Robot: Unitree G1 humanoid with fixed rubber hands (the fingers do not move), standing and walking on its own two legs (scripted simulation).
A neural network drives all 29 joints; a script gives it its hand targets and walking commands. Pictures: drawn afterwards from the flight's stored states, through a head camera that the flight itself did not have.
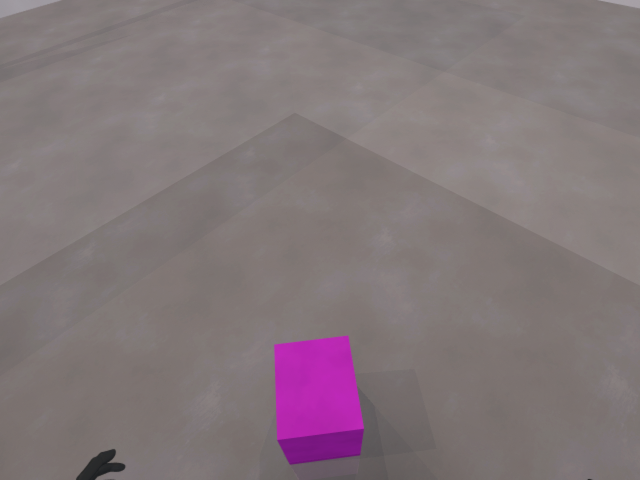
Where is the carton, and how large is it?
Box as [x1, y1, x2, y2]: [274, 336, 363, 464]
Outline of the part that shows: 347,336 274,344 277,440 290,464 358,455 360,452 363,426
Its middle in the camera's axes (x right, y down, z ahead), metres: -0.01 +0.45 +1.06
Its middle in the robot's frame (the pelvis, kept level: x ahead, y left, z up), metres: +0.42 +0.06 -0.63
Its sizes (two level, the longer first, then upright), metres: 0.235 0.201 0.275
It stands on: the floor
